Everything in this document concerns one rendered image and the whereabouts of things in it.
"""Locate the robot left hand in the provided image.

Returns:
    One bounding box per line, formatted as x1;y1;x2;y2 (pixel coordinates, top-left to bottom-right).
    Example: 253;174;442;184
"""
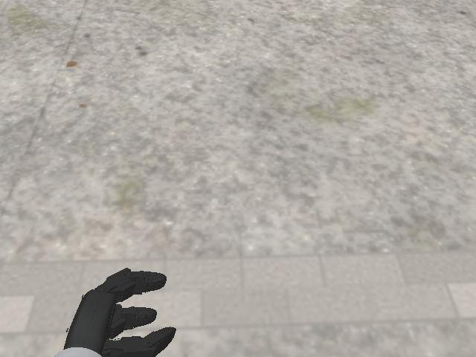
64;268;176;357

